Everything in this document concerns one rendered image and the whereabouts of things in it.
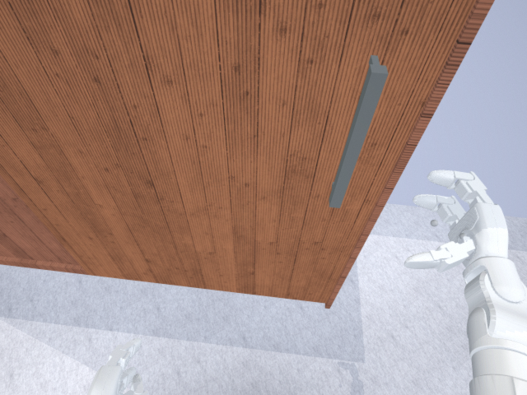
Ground robot right forearm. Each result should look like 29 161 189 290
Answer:
463 256 527 395

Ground wardrobe door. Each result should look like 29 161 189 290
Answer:
0 0 476 303
0 175 81 266

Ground robot left hand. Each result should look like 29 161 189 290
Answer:
87 337 148 395

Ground handle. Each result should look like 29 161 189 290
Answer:
329 55 389 208

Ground robot right hand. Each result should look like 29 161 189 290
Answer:
404 170 509 273

